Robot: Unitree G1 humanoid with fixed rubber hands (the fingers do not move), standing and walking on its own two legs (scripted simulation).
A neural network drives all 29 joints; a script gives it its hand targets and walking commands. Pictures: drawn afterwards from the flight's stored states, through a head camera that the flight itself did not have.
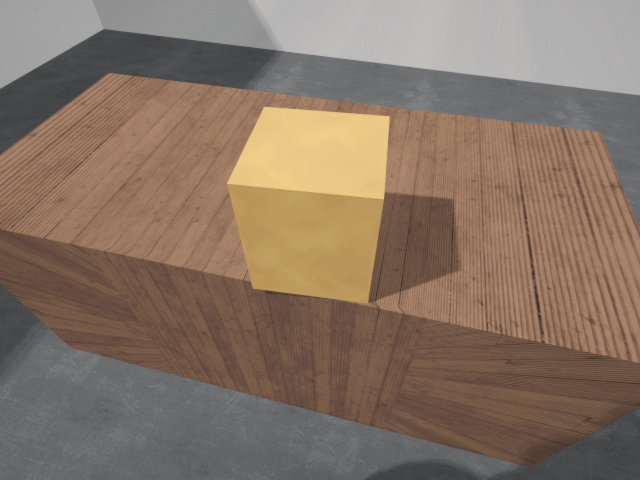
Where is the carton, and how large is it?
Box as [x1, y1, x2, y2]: [227, 107, 389, 302]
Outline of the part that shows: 264,107 227,182 253,288 367,302 383,202 389,116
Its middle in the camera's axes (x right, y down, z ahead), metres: -0.01 -0.05 +0.66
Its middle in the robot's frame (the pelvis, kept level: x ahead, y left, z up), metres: +0.54 +0.05 +0.01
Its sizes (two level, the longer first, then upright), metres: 0.210 0.200 0.250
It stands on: a pedestal, 0.66 m high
